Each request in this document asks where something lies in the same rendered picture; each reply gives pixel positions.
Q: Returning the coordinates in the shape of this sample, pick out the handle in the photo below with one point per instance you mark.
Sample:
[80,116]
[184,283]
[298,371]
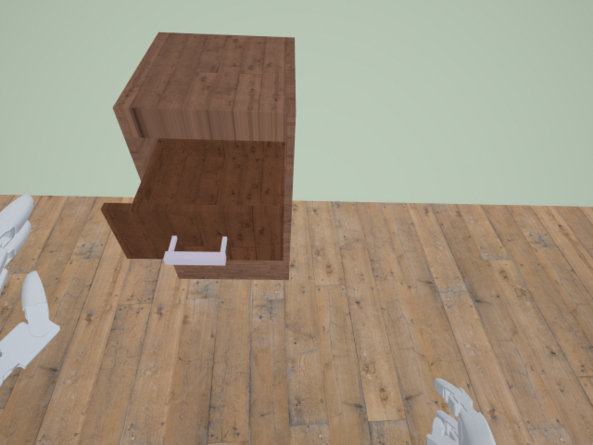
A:
[172,257]

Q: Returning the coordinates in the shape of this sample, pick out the robot right hand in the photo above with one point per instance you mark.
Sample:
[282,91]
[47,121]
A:
[471,427]

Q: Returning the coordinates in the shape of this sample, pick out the robot left hand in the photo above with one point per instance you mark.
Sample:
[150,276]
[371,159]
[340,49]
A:
[24,343]

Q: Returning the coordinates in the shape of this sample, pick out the cabinet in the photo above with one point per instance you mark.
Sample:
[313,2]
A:
[215,87]

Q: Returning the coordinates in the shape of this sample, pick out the drawer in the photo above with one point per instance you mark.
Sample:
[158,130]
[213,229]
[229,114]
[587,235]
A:
[202,190]

